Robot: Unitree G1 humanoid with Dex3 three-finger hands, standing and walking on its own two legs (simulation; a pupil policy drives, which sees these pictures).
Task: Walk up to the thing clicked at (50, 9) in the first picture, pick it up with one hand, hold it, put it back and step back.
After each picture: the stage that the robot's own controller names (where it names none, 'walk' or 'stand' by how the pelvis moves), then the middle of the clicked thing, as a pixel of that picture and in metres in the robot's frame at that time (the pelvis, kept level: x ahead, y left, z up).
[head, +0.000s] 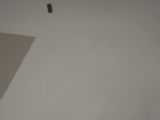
stand; (49, 8) +2.00 +0.50 -0.72
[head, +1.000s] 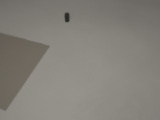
walk; (67, 17) +1.88 +0.26 -0.69
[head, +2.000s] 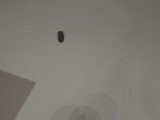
walk; (60, 37) +1.24 +0.22 -0.70
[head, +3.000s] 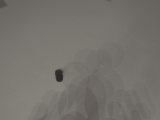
walk; (59, 75) +0.77 +0.21 -0.70
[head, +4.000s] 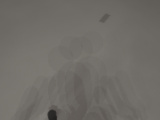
walk; (52, 116) +0.48 +0.18 -0.71
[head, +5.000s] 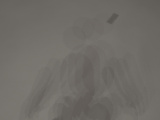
stand; out of the picture +0.33 +0.19 -0.71
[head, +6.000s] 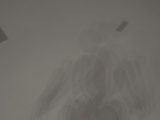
stand; out of the picture +0.30 +0.19 -0.72
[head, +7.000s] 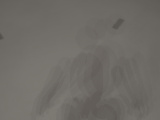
stand; out of the picture +0.30 +0.21 -0.72
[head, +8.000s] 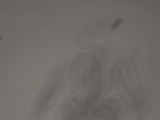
stand; out of the picture +0.30 +0.21 -0.73
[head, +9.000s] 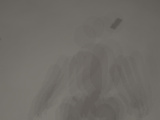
stand; out of the picture +0.29 +0.21 -0.73
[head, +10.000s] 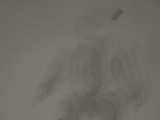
go down; out of the picture +0.30 +0.20 -0.72
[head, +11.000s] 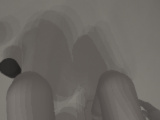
go down; (11, 69) +0.36 +0.25 -0.29
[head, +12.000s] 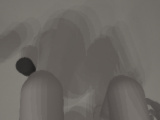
close in; (26, 67) +0.35 +0.25 -0.30
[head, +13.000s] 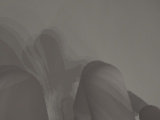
close in; out of the picture +0.34 +0.28 -0.21
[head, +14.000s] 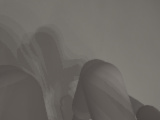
close; out of the picture +0.34 +0.28 -0.21
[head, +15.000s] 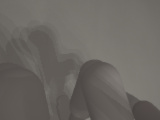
lift; out of the picture +0.33 +0.28 -0.22
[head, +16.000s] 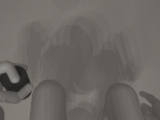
lift; (18, 84) +0.29 +0.23 -0.05
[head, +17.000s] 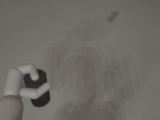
hold; (38, 88) +0.32 +0.16 +0.02
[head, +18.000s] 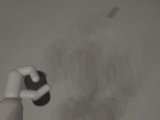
hold; (38, 89) +0.32 +0.17 +0.00
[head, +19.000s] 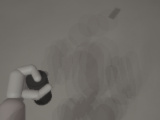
hold; (39, 88) +0.32 +0.17 +0.00
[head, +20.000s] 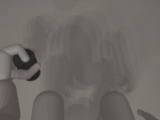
crouch; (28, 66) +0.38 +0.20 -0.09
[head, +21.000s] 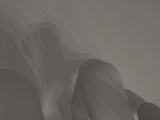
lower; out of the picture +0.37 +0.30 -0.22
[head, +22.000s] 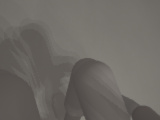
lower; out of the picture +0.38 +0.30 -0.22
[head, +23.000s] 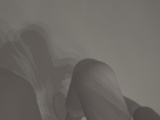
lower; out of the picture +0.38 +0.30 -0.22
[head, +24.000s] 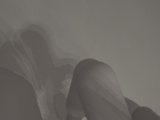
lower; out of the picture +0.37 +0.30 -0.22
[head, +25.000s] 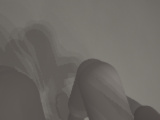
loosen; out of the picture +0.36 +0.29 -0.22
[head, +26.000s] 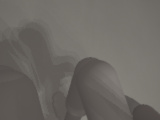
withdraw; out of the picture +0.35 +0.29 -0.22
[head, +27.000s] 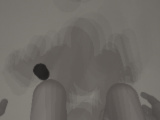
walk; (42, 72) +0.40 +0.23 -0.37
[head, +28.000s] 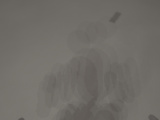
stand; out of the picture +0.32 +0.18 -0.66
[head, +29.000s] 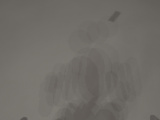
stand; out of the picture +0.33 +0.19 -0.66
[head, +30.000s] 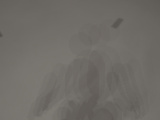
stand; out of the picture +0.34 +0.18 -0.70
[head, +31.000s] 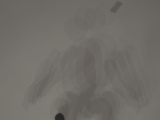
walk; (60, 119) +0.37 +0.17 -0.70
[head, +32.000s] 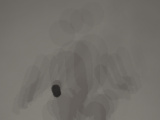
walk; (56, 91) +0.53 +0.21 -0.70
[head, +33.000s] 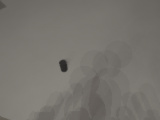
walk; (63, 66) +0.85 +0.25 -0.70
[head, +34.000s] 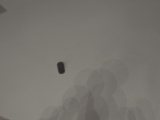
stand; (61, 68) +0.92 +0.23 -0.71
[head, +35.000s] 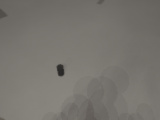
stand; (60, 70) +0.94 +0.24 -0.72
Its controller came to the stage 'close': yes
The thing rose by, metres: 0.71
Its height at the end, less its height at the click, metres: +0.00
